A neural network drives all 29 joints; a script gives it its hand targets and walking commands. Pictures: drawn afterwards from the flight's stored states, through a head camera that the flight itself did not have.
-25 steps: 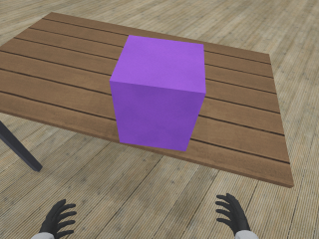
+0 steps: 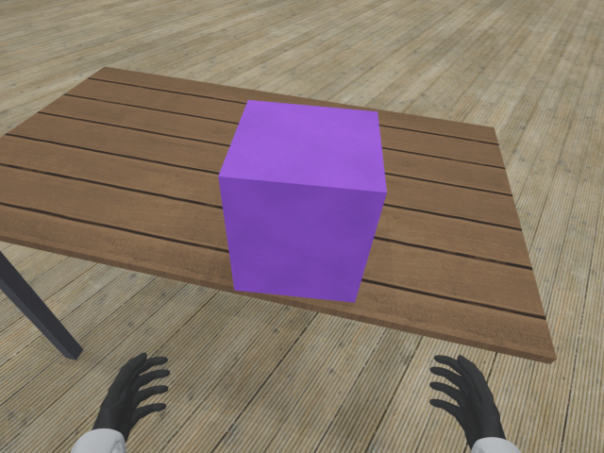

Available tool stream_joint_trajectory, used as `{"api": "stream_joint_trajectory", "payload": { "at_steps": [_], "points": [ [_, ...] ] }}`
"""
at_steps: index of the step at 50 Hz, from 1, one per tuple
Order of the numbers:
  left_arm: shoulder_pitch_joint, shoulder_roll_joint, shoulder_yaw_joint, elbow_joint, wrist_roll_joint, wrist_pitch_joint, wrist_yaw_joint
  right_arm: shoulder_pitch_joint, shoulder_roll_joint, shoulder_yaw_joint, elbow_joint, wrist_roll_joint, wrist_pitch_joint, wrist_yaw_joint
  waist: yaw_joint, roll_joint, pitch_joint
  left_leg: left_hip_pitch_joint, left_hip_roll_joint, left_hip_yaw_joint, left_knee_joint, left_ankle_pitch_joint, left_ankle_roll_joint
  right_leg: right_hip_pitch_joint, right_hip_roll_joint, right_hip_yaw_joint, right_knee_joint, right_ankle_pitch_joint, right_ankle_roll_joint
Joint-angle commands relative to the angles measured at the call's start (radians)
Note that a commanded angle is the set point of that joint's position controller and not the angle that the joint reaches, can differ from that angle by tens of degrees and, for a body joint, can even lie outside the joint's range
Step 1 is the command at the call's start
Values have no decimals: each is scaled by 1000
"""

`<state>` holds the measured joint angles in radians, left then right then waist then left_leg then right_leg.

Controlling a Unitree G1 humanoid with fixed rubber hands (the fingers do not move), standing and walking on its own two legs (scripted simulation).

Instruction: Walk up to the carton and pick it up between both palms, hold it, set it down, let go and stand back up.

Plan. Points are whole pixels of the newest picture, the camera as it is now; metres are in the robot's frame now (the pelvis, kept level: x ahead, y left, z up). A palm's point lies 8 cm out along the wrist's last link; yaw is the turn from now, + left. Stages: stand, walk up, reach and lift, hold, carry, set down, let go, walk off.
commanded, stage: reach and lift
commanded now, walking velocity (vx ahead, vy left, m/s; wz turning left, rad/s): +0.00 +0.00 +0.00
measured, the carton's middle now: (303, 204) +0.49 +0.03 +0.06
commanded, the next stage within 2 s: none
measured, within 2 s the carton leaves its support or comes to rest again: neither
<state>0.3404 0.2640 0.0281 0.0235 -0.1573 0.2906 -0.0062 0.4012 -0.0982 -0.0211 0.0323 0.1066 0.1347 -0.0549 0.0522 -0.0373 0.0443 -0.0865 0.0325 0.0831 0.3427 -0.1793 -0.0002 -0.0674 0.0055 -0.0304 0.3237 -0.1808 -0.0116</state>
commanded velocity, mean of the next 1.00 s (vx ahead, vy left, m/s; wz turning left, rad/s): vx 0.00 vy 0.00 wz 0.00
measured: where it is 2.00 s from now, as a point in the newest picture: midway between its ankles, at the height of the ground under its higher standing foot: outside the picture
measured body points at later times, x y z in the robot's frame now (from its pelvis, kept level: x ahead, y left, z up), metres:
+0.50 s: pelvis +0.02 +0.00 +0.00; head +0.01 +0.01 +0.45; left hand +0.21 +0.23 +0.03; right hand +0.22 -0.19 +0.04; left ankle +0.01 +0.12 -0.75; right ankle +0.00 -0.11 -0.75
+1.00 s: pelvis +0.02 +0.00 +0.00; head +0.03 +0.02 +0.45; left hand +0.28 +0.23 +0.08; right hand +0.28 -0.20 +0.09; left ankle +0.01 +0.12 -0.75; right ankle +0.00 -0.11 -0.75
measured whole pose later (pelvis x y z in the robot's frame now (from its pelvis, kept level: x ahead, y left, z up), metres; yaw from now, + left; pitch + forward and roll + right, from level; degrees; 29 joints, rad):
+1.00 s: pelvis +0.02 +0.00 +0.00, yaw +0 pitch -3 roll +0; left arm 0.14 0.32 0.06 -0.26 -0.24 0.39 -0.03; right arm 0.19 -0.18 -0.04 -0.23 0.27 0.25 -0.16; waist 0.03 -0.03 0.06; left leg -0.07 0.03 0.07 0.33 -0.21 0.00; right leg -0.03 0.01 -0.01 0.28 -0.19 -0.01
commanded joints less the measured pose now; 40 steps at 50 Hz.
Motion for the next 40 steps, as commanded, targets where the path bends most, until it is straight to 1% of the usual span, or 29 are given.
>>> {"api": "stream_joint_trajectory", "payload": {
  "at_steps": [1,2,3,5,9,11,12,13,14,16,17,18,19,20,22,23,24,25,27,29,30,31,32,34,35,36,37,39,40],
  "points": [
    [-84,108,45,-155,-14,-70,-1,-67,-81,-41,-228,-10,-46,-11,4,72,-31,66,-19,-38,-50,110,-27,-165,-2,36,-111,-61,-17],
    [-97,111,41,-178,-16,-83,0,-58,-80,-55,-219,-11,-45,-10,4,98,-15,52,-14,-46,-64,92,-32,-165,-4,39,-106,-68,-25],
    [-78,110,32,-167,-28,-91,1,-55,-73,-47,-236,-10,-45,-9,8,74,-6,58,-12,-50,-62,86,-27,-177,-6,40,-112,-66,-19],
    [-94,131,36,-202,-23,-113,0,-43,-73,-43,-258,1,-47,-9,12,97,-10,78,-11,-47,-60,91,-26,-175,-10,48,-110,-68,-19],
    [-108,137,40,-249,-41,-134,3,-54,-86,-51,-320,-2,-49,-20,6,80,-53,74,-15,-49,-52,119,-19,-151,-14,54,-101,-32,-19],
    [-89,152,25,-245,-57,-153,0,-33,-60,-34,-331,3,-61,-26,6,62,-57,81,-17,-48,-48,114,-17,-151,-21,61,-103,-28,-14],
    [-90,158,24,-252,-70,-165,-6,-31,-55,-32,-369,8,-65,-32,2,46,-58,99,-22,-46,-40,113,-13,-167,-26,68,-104,-21,-10],
    [-78,171,29,-242,-70,-174,-9,-20,-63,-34,-368,6,-68,-39,6,67,-55,100,-26,-47,-40,125,-15,-161,-28,70,-108,-9,-9],
    [-69,161,23,-227,-72,-174,-15,-15,-56,-15,-343,14,-67,-41,4,59,-59,108,-23,-50,-39,140,-13,-158,-30,67,-107,-3,-7],
    [-69,172,34,-252,-73,-195,-21,-2,-69,-37,-359,8,-73,-49,-2,56,-53,98,-28,-54,-39,150,-16,-146,-27,62,-99,21,-6],
    [-102,175,35,-265,-82,-207,-21,-9,-59,-35,-348,17,-77,-51,-7,84,-64,105,-24,-57,-41,144,-21,-160,-36,71,-99,17,-11],
    [-78,174,32,-260,-78,-212,-20,-10,-61,-31,-362,18,-79,-51,2,76,-57,113,-20,-63,-34,166,-21,-160,-28,64,-96,13,-14],
    [-74,171,18,-269,-86,-215,-23,-7,-58,-21,-351,16,-80,-52,1,81,-66,102,-18,-60,-25,199,-19,-148,-25,65,-92,41,-11],
    [-76,183,26,-289,-82,-227,-20,-15,-71,-24,-387,17,-92,-54,-6,71,-76,118,-17,-59,-23,204,-18,-144,-24,69,-95,42,-11],
    [-78,184,1,-332,-98,-242,-18,-8,-71,-19,-387,44,-105,-60,-9,102,-88,122,-18,-68,-8,260,-28,-122,-19,65,-84,87,-12],
    [-66,189,15,-350,-90,-252,-18,-8,-78,-21,-420,45,-120,-62,-3,109,-92,127,-18,-62,-10,268,-28,-125,-21,71,-84,100,-17],
    [-72,176,5,-323,-93,-250,-22,-11,-74,-22,-413,45,-117,-65,-15,107,-73,125,-16,-71,-12,260,-29,-134,-23,67,-91,101,-17],
    [-81,180,17,-309,-97,-252,-22,-16,-71,-36,-390,39,-117,-69,-17,88,-80,120,-18,-78,-7,256,-31,-118,-22,65,-87,100,-16],
    [-98,196,24,-333,-99,-250,-24,-33,-89,-32,-409,45,-114,-72,-8,94,-50,130,-19,-78,-10,248,-33,-129,-23,70,-86,87,-15],
    [-110,205,32,-314,-100,-233,-20,-64,-84,-34,-400,57,-104,-78,-14,68,-42,130,-21,-84,-12,275,-30,-114,-23,70,-86,124,-15],
    [-119,213,33,-352,-98,-229,-17,-70,-103,-39,-436,59,-105,-78,-4,68,-75,126,-12,-84,-7,278,-30,-91,-15,71,-86,118,-20],
    [-118,200,26,-353,-102,-219,-16,-87,-98,-30,-433,74,-99,-76,-1,78,-65,125,-17,-86,-9,298,-31,-92,-14,70,-79,130,-17],
    [-138,194,19,-366,-111,-206,-18,-98,-87,-28,-460,84,-90,-77,-13,80,-72,135,-19,-85,-4,300,-32,-93,-15,75,-84,136,-19],
    [-152,190,16,-402,-114,-172,-16,-103,-101,-22,-461,100,-68,-81,-6,93,-99,138,-23,-88,-2,346,-34,-82,-11,75,-83,169,-21],
    [-162,195,30,-420,-122,-154,-18,-114,-125,-40,-496,93,-55,-84,-22,68,-111,151,-20,-94,3,344,-35,-86,-7,71,-81,171,-22],
    [-182,200,35,-429,-126,-133,-18,-142,-132,-42,-510,98,-40,-88,-14,67,-104,149,-23,-93,7,372,-34,-88,-2,72,-78,195,-15],
    [-193,200,54,-425,-117,-111,-17,-147,-130,-52,-487,97,-26,-93,-21,51,-106,158,-23,-87,10,382,-37,-90,-4,66,-77,216,-9],
    [-213,197,61,-437,-100,-62,-21,-172,-138,-65,-469,118,7,-97,-23,78,-70,155,-22,-92,1,379,-46,-88,-1,76,-91,197,-13],
    [-239,182,63,-445,-106,-37,-25,-175,-138,-61,-469,122,19,-102,-38,76,-66,178,-25,-87,3,370,-44,-102,-7,74,-96,208,-7]
  ]
}}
